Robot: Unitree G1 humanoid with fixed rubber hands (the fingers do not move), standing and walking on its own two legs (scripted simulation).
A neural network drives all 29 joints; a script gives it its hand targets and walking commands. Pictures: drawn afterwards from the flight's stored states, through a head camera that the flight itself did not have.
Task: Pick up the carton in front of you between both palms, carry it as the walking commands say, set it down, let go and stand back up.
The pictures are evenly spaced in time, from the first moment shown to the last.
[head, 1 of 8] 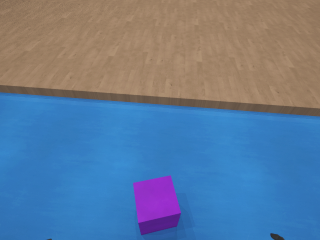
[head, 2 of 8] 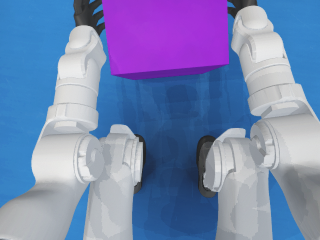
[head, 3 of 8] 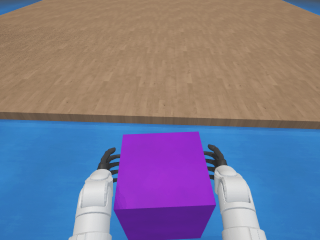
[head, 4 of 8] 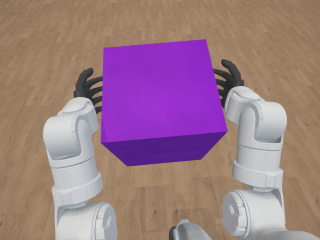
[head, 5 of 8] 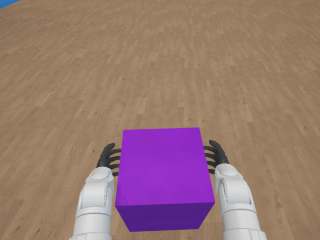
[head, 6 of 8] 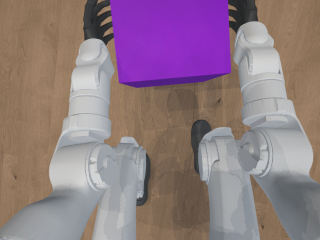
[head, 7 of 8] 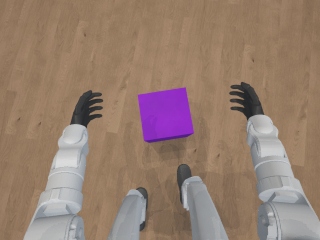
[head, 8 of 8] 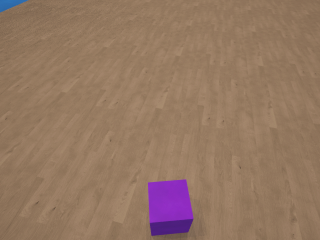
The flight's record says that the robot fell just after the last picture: no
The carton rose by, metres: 0.86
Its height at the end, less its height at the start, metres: +0.10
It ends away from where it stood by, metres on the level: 2.73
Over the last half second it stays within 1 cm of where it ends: yes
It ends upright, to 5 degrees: yes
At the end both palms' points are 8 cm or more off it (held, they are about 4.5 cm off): yes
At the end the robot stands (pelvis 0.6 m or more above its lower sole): yes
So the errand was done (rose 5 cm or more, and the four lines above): yes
